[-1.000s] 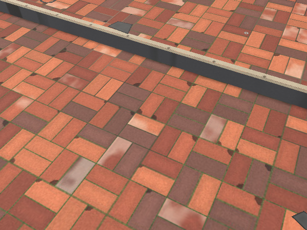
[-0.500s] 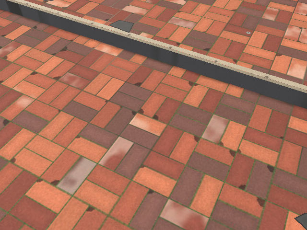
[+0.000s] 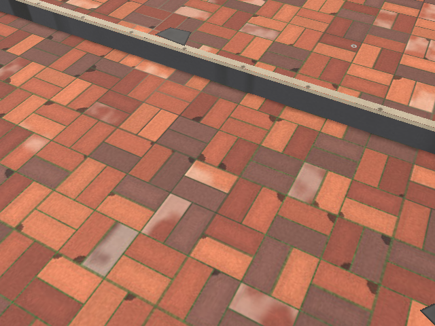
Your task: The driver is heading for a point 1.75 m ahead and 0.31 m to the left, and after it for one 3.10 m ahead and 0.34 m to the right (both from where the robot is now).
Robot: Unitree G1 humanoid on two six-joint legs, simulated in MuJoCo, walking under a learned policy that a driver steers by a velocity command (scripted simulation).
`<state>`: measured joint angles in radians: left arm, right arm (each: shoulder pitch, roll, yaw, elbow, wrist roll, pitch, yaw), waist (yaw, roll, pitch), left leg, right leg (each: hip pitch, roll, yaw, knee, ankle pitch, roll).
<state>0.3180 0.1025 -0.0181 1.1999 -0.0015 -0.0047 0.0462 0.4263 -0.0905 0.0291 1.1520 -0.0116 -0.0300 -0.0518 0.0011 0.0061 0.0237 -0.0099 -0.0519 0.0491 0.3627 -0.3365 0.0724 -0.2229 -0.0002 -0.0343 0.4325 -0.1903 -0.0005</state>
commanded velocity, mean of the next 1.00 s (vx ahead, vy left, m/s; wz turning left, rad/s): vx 0.11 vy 0.00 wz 0.00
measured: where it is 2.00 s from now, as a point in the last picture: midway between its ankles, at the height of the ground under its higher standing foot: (247, 279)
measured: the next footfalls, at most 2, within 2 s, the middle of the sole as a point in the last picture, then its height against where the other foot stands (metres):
right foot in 0.96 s outside the picture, level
left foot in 1.50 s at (217, 312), level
